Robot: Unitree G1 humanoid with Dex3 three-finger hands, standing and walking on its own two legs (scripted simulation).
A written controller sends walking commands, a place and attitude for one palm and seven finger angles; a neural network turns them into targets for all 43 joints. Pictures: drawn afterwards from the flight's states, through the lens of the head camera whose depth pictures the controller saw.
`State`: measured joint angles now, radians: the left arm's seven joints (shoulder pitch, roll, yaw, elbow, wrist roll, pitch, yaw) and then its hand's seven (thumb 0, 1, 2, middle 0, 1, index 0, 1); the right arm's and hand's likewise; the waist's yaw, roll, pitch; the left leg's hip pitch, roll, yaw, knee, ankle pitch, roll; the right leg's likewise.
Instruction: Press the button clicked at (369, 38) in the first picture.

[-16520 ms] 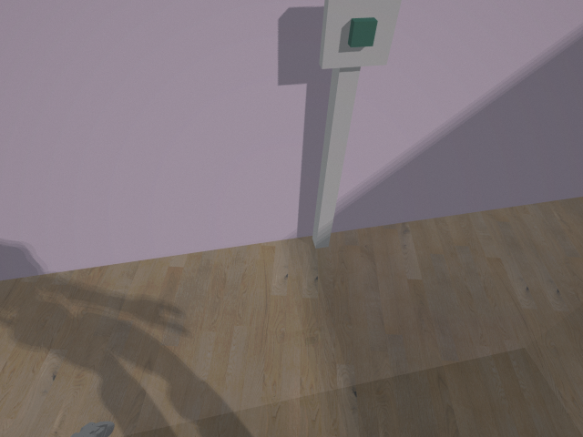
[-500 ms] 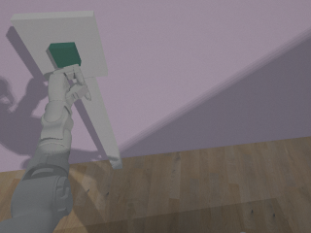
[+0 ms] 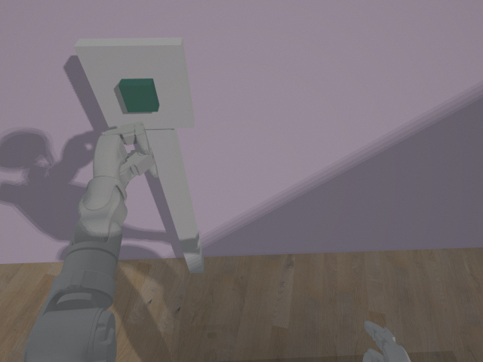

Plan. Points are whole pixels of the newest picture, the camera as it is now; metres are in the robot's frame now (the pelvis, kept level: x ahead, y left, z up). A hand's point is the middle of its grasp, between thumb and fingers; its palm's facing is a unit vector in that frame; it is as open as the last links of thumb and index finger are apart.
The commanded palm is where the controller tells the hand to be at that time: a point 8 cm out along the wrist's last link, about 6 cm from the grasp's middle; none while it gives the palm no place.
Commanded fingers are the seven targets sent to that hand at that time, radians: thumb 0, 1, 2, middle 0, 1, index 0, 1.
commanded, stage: draw the hand back to the body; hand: left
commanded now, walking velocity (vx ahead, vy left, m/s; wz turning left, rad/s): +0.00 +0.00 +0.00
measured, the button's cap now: (140, 94) +0.55 +0.22 +0.16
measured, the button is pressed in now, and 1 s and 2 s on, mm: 0 0 0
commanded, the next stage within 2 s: step back with the hand held close in 1.40 s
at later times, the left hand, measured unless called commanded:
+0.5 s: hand (103, 205) +0.29 +0.20 +0.16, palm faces +0.18 -0.97 -0.13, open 3.1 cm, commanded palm +0.25 +0.25 +0.16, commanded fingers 0.00 0.90 0.90 -1.30 -1.50 -1.30 -1.50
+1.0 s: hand (47, 256) +0.21 +0.23 +0.17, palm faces +0.37 -0.86 -0.34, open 3.1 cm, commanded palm +0.15 +0.28 +0.18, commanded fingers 0.00 0.90 0.90 -1.30 -1.50 -1.30 -1.50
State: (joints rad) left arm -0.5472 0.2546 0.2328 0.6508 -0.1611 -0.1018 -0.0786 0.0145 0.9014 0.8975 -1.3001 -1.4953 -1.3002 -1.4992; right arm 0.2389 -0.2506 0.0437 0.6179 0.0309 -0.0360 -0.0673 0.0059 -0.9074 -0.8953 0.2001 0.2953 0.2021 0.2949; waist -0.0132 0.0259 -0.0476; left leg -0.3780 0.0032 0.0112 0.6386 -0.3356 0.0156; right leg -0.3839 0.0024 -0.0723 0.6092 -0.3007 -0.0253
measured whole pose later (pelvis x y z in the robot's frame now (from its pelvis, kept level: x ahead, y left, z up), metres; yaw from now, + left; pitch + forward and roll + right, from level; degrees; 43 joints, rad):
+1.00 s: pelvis +0.00 +0.00 +0.02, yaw -1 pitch -6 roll -1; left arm 0.41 0.29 0.24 -0.36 -0.04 -0.10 0.09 0.01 0.89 0.90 -1.30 -1.49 -1.30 -1.50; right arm 0.19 -0.23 0.03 0.64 -0.02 -0.06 -0.07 0.01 -0.91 -0.90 0.20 0.30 0.20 0.30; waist 0.06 0.07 0.04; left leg -0.04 0.00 0.03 0.38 -0.24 0.02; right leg -0.05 0.01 -0.05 0.35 -0.20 -0.02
